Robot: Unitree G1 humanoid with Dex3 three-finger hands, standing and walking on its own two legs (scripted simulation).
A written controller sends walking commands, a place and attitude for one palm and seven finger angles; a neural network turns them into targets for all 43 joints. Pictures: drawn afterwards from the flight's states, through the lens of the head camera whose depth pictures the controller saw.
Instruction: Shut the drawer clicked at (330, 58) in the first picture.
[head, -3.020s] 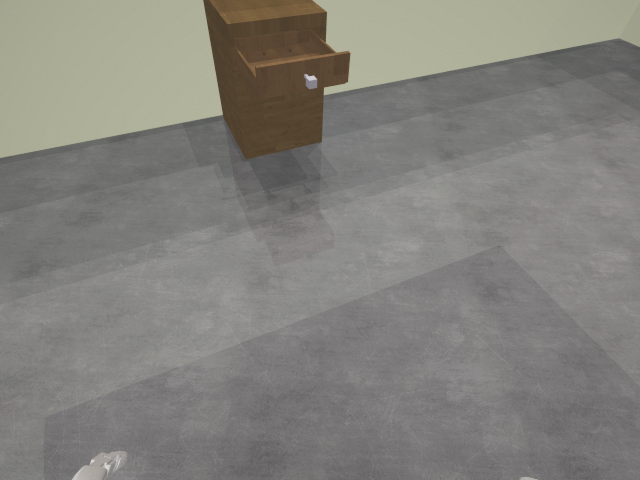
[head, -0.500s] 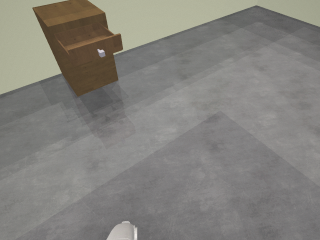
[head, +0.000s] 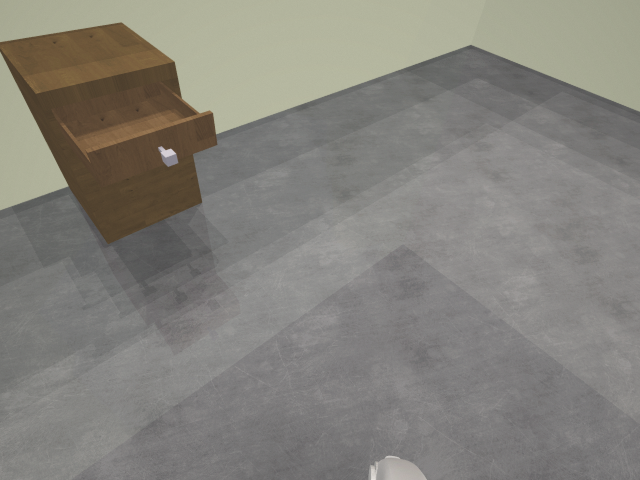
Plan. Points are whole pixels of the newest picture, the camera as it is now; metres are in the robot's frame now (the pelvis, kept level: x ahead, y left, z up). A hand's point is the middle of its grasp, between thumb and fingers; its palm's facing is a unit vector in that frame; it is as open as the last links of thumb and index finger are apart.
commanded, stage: walk to a spot facing it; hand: left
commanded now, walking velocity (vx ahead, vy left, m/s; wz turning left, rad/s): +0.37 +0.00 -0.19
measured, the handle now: (166, 154) +1.01 +0.52 -0.24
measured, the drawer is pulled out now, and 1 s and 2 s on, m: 0.28 0.28 0.28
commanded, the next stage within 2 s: turn to face it in 1.34 s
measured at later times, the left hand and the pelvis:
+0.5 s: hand (265, 364) +0.34 +0.11 -0.17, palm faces +0.01 -0.98 -0.20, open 7.1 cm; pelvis +0.24 -0.07 -0.01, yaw -3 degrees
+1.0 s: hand (247, 326) +0.42 +0.16 -0.19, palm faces +0.05 -0.99 -0.14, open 7.4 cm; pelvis +0.47 -0.01 -0.01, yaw -3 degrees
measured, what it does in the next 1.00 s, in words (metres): walks ahead: right foot, then left foot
